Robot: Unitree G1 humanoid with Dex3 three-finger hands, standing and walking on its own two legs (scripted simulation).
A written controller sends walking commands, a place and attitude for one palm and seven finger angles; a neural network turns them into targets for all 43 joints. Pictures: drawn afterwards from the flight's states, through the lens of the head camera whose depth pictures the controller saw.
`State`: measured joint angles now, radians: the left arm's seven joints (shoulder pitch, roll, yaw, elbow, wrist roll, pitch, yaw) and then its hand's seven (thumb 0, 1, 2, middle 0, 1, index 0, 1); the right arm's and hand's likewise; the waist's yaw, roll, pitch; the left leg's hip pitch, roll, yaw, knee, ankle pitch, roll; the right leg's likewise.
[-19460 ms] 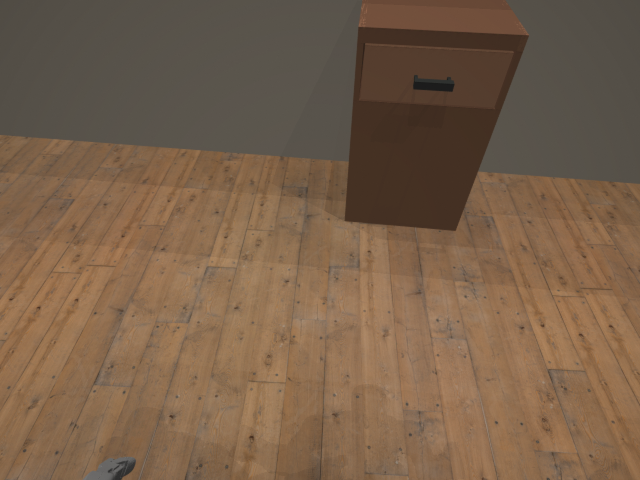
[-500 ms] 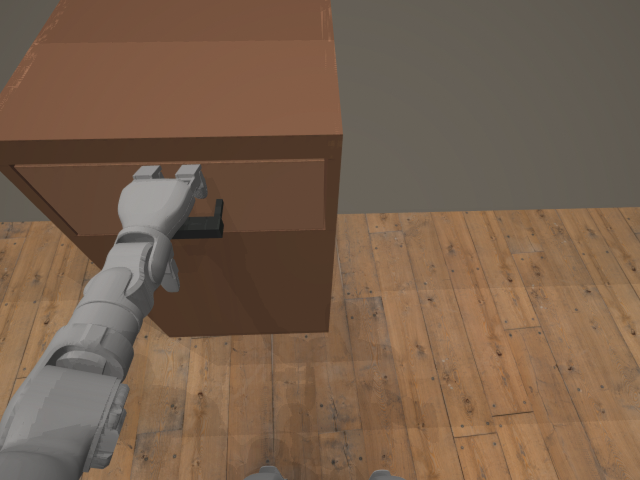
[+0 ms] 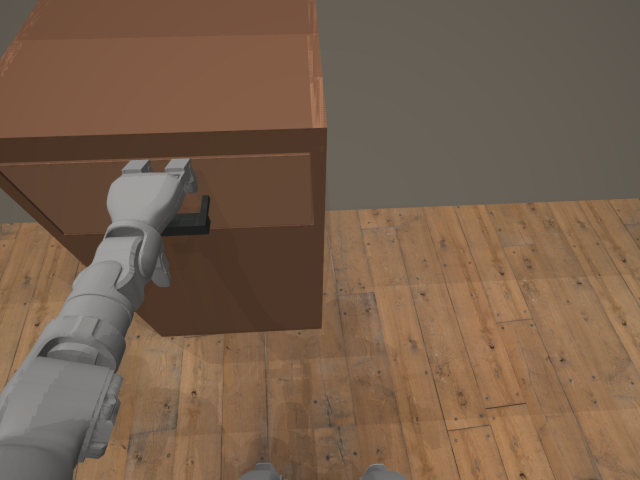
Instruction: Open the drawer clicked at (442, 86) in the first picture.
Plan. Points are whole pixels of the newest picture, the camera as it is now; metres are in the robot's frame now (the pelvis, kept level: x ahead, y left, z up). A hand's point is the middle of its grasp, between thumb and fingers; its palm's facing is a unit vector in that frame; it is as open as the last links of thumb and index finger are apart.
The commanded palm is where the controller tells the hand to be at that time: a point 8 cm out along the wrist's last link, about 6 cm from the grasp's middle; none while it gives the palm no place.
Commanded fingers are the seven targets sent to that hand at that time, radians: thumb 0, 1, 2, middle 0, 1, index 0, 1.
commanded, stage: move the hooked fingers above the handle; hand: left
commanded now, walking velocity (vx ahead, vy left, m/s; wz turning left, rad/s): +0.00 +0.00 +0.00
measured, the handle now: (171, 213) +0.52 +0.23 -0.05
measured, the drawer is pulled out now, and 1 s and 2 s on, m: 0.00 0.00 0.00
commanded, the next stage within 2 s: lower the fingers behind the handle in 0.40 s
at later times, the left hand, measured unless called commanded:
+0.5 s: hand (157, 220) +0.46 +0.22 +0.01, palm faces -0.08 -0.02 -1.00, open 13.8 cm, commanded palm +0.44 +0.22 +0.06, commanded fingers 0.00 -0.50 0.30 -0.30 -1.20 -0.30 -1.20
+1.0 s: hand (157, 240) +0.45 +0.23 -0.02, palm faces -0.06 -0.01 -1.00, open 13.8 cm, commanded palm +0.44 +0.23 +0.03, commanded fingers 0.00 -0.50 0.30 -0.30 -1.20 -0.30 -1.20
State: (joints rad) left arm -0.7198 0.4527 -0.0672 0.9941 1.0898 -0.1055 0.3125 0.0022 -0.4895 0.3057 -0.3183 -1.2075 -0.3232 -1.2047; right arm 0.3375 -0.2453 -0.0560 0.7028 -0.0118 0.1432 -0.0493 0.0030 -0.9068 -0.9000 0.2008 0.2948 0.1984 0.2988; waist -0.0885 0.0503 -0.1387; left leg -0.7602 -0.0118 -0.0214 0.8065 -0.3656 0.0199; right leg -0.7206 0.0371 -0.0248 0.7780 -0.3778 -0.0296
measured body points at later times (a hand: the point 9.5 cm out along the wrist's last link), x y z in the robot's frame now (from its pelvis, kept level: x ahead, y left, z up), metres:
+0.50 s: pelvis +0.01 +0.00 +0.00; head +0.10 -0.01 +0.44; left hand +0.46 +0.22 +0.07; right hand +0.03 -0.27 -0.14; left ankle +0.00 +0.11 -0.70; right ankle -0.01 -0.10 -0.70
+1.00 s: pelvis +0.00 +0.01 -0.01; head +0.10 +0.00 +0.42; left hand +0.45 +0.23 +0.03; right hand +0.04 -0.26 -0.15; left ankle +0.00 +0.11 -0.70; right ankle -0.01 -0.10 -0.70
